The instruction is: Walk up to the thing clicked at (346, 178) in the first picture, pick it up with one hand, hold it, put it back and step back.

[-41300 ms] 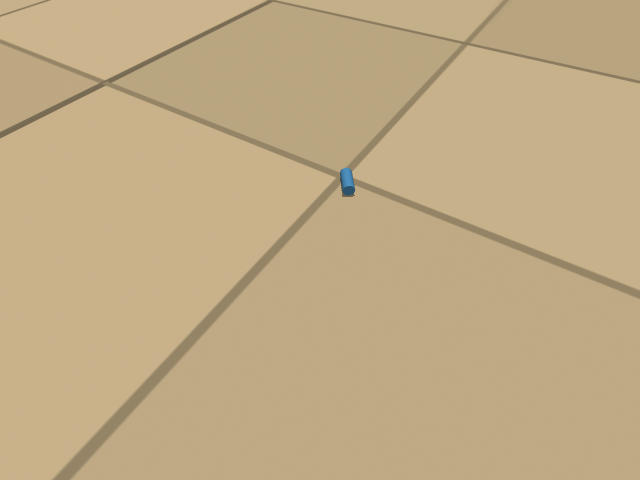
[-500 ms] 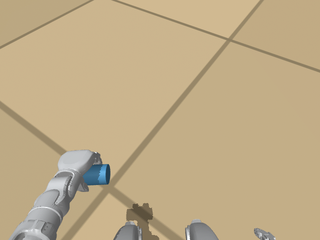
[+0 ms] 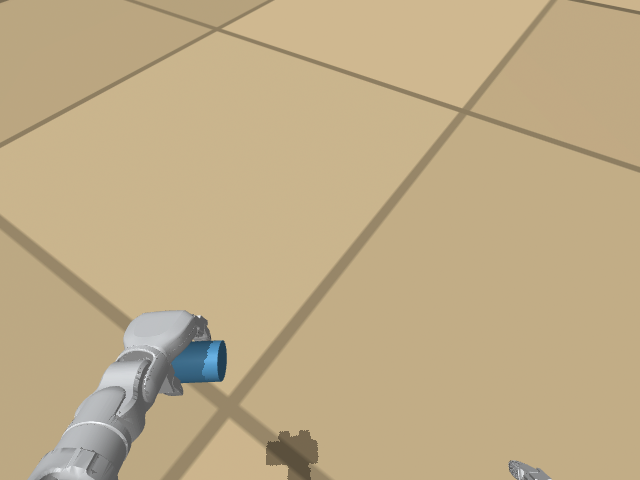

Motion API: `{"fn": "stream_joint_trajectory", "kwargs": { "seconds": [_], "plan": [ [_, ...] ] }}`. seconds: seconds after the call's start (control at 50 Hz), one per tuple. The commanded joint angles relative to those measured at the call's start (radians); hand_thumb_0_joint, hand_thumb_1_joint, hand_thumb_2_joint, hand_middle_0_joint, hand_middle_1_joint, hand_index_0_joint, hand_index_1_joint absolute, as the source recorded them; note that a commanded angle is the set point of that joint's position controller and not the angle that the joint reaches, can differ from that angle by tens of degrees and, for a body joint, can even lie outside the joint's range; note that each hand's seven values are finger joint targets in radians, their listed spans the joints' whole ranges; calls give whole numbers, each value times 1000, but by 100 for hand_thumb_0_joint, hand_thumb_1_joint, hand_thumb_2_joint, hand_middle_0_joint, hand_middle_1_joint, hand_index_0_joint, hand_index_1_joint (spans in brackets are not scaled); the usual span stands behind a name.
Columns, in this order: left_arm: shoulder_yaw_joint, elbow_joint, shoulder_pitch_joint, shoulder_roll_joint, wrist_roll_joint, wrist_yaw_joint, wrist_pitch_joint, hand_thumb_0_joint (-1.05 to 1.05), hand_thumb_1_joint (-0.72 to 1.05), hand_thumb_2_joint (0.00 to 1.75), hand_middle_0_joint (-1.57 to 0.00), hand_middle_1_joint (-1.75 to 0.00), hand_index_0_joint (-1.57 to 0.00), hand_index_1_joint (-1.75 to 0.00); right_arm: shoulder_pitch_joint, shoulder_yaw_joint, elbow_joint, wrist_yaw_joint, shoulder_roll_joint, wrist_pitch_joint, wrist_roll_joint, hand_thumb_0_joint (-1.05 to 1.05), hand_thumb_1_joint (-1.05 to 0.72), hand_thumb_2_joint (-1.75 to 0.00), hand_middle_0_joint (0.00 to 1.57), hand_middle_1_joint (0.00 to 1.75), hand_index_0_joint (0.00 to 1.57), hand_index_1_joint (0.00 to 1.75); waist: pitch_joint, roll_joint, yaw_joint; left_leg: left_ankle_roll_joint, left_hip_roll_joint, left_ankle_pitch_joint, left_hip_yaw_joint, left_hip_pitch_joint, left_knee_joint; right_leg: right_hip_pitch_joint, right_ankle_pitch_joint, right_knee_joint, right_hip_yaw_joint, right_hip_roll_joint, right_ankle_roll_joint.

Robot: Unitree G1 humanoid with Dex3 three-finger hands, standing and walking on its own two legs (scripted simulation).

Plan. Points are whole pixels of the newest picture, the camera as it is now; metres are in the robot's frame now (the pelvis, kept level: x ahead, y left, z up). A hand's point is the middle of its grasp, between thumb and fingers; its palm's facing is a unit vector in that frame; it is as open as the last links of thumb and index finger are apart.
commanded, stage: hold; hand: left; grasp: from above
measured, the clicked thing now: (177, 362) +0.31 +0.23 -0.10
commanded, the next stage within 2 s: crouch in 1.74 s
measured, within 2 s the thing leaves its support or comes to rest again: neither
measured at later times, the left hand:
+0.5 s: hand (171, 359) +0.29 +0.21 -0.04, palm faces -0.48 -0.04 -0.88, open 8.7 cm
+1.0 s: hand (164, 375) +0.27 +0.21 -0.02, palm faces -0.47 -0.03 -0.88, open 8.7 cm
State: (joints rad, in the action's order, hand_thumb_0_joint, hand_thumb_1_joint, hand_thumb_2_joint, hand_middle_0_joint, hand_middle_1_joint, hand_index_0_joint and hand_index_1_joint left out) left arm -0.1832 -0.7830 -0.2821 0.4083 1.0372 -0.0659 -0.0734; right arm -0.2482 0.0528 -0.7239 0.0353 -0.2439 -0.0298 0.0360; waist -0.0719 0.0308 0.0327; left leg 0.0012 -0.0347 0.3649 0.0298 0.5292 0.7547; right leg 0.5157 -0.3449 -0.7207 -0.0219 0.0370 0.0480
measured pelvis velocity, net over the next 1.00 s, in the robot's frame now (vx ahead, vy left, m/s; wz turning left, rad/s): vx -0.02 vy -0.01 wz -0.01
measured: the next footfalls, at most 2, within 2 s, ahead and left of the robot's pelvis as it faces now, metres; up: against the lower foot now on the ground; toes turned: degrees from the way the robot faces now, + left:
none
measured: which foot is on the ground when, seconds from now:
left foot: down 0.00-1.00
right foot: down 0.00-1.00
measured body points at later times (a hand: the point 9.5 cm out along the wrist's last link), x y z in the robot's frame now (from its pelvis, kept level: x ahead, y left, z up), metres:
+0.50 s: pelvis +0.00 -0.01 +0.01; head +0.02 -0.02 +0.46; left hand +0.32 +0.21 +0.01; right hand +0.13 -0.28 -0.10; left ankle +0.01 +0.12 -0.71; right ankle +0.01 -0.15 -0.71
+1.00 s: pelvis -0.02 -0.01 +0.02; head -0.02 -0.03 +0.47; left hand +0.29 +0.21 +0.03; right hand +0.12 -0.27 -0.10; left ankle +0.01 +0.12 -0.71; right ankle +0.01 -0.15 -0.71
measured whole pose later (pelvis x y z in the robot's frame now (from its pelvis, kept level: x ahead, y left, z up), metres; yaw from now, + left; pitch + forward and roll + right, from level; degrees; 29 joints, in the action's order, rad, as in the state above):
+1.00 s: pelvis -0.02 -0.01 +0.02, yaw +0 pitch +1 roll +0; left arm -0.21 -0.67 -0.23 0.42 1.01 0.04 -0.08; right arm -0.19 0.03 -0.69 0.06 -0.26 -0.08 0.05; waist -0.02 0.05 0.00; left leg 0.01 -0.03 0.25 0.04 0.31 0.55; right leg 0.32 -0.24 -0.55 -0.03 0.04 0.04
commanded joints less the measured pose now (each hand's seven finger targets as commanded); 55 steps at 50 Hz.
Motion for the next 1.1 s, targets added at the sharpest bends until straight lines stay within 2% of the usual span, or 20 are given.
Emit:
{"fn": "stream_joint_trajectory", "kwargs": {
  "seconds": [0.0, 0.06, 0.08, 0.16, 0.22, 0.3, 0.34, 0.42, 0.44, 0.48, 0.52, 0.56, 0.64, 0.68, 0.8, 0.88, 0.9, 0.92, 0.98, 1.08],
  "plan": [
    [111, 231, -390, 245, -10, -56, 4, 0, 72, 64, -108, -46, -108, -46, 4, 59, 100, 12, -162, 30, 1, 0, -89, -90, 20, 30, 20, 30, -326, 38, 4, 11, 33, -376, -19, -267, -115, -112, 298, 96, 41, -67, -52],
    [92, 219, -350, 221, -15, -41, 9, 0, 71, 65, -110, -44, -109, -44, 17, 58, 109, 10, -158, 23, 3, 0, -89, -90, 20, 30, 20, 30, -297, 29, -2, 8, 36, -388, -11, -276, -130, -131, 314, 118, 38, -66, -51],
    [78, 196, -329, 198, -17, -32, 12, 0, 71, 63, -108, -44, -108, -45, 11, 58, 104, 9, -159, 22, 3, 0, -89, -89, 20, 30, 20, 30, -287, 8, 13, 7, 35, -396, -12, -274, -130, -133, 325, 118, 38, -66, -50],
    [86, 224, -305, 219, -25, 3, 9, 0, 70, 63, -108, -44, -108, -45, 29, 56, 123, 10, -158, 12, 6, 0, -90, -90, 20, 30, 20, 30, -261, 0, -9, 3, 41, -391, -4, -268, -148, -169, 329, 142, 34, -63, -48],
    [88, 256, -313, 219, -30, 18, -1, 0, 69, 62, -108, -44, -107, -44, 46, 51, 137, 13, -153, 8, 5, 0, -89, -90, 20, 30, 20, 30, -253, 9, -7, 0, 43, -364, 2, -280, -163, -174, 309, 159, 29, -62, -47],
    [112, 277, -307, 247, -19, 18, -7, 0, 68, 60, -107, -41, -107, -41, 57, 51, 147, 17, -156, -1, 6, 0, -89, -90, 20, 30, 20, 30, -269, 8, -19, -1, 43, -403, 2, -298, -169, -198, 347, 159, 29, -63, -47],
    [106, 295, -342, 241, -17, 13, -8, 0, 69, 58, -106, -44, -107, -43, 58, 48, 144, 18, -155, -3, 4, 0, -90, -90, 20, 30, 20, 30, -274, 7, -9, -4, 46, -399, 5, -298, -170, -206, 358, 163, 24, -61, -44],
    [123, 296, -343, 252, -18, -2, -3, 0, 68, 61, -106, -45, -106, -44, 69, 50, 147, 17, -158, -9, 6, 0, -90, -90, 20, 30, 20, 30, -266, 18, -17, -3, 44, -382, 6, -313, -187, -211, 332, 177, 26, -62, -45],
    [102, 275, -329, 227, -13, -1, 2, 0, 68, 62, -107, -45, -107, -45, 68, 48, 147, 17, -155, -11, 5, 0, -90, -90, 20, 30, 20, 30, -254, 2, -10, -5, 44, -385, 6, -314, -191, -205, 341, 180, 26, -62, -44],
    [106, 302, -337, 239, -16, -1, 6, 0, 71, 62, -109, -44, -109, -44, 82, 49, 151, 18, -157, -14, 8, 0, -89, -90, 20, 30, 20, 30, -260, 22, -17, -5, 46, -373, 11, -327, -201, -213, 327, 188, 25, -60, -44],
    [85, 264, -306, 216, -14, 12, 12, 0, 69, 64, -108, -44, -108, -45, 84, 45, 148, 19, -153, -17, 8, 0, -90, -90, 20, 30, 20, 30, -232, -8, -11, -9, 45, -367, 10, -321, -207, -212, 325, 198, 25, -59, -42],
    [98, 294, -318, 239, -18, 21, 9, 0, 70, 61, -109, -43, -108, -44, 92, 47, 149, 21, -155, -18, 10, 0, -90, -90, 20, 30, 20, 30, -239, 2, -22, -10, 45, -363, 10, -324, -216, -226, 317, 204, 26, -60, -43],
    [83, 308, -316, 220, -37, 40, 6, 0, 72, 58, -108, -45, -109, -44, 117, 35, 166, 24, -147, -19, 13, 0, -90, -90, 20, 30, 20, 30, -197, -16, -20, -15, 48, -282, 13, -311, -243, -219, 241, 235, 21, -56, -43],
    [101, 303, -299, 238, -39, 46, 4, 0, 70, 57, -106, -45, -107, -44, 124, 35, 171, 26, -148, -20, 14, 0, -90, -90, 20, 30, 20, 30, -191, 3, -28, -11, 45, -261, 11, -317, -258, -219, 210, 241, 24, -58, -47],
    [100, 355, -342, 244, -39, 50, -10, 0, 70, 55, -105, -47, -107, -45, 139, 29, 175, 32, -148, -15, 14, 0, -90, -90, 20, 30, 20, 30, -214, 7, -28, -10, 40, -267, 7, -344, -269, -227, 210, 244, 26, -61, -49],
    [104, 347, -350, 244, -45, 43, -14, 0, 71, 57, -105, -49, -108, -47, 143, 25, 172, 34, -148, -10, 13, 0, -90, -90, 20, 30, 20, 30, -196, 3, -22, -13, 44, -226, 11, -344, -280, -223, 174, 264, 22, -58, -47],
    [115, 351, -345, 257, -48, 43, -14, 0, 71, 58, -106, -48, -108, -47, 150, 24, 172, 34, -145, -9, 14, 0, -90, -90, 20, 30, 20, 30, -199, 23, -33, -10, 43, -225, 13, -349, -286, -229, 168, 266, 23, -58, -49],
    [93, 337, -335, 232, -45, 44, -12, 0, 70, 56, -105, -49, -107, -47, 149, 22, 169, 34, -146, -9, 12, 0, -90, -90, 20, 30, 20, 30, -186, 12, -20, -9, 39, -224, 8, -352, -288, -214, 170, 265, 25, -61, -49],
    [110, 346, -323, 253, -40, 48, -10, 0, 70, 55, -104, -50, -106, -47, 157, 24, 168, 35, -147, -5, 14, 0, -90, -90, 20, 30, 20, 30, -188, 20, -38, -6, 36, -227, 6, -352, -295, -227, 164, 268, 29, -62, -52],
    [82, 363, -328, 225, -51, 67, -6, 0, 72, 57, -104, -54, -107, -51, 174, 15, 175, 37, -140, 1, 13, 0, -91, -90, 20, 30, 20, 30, -166, -4, -32, -9, 40, -197, 8, -349, -306, -225, 135, 287, 24, -59, -49]
  ]
}}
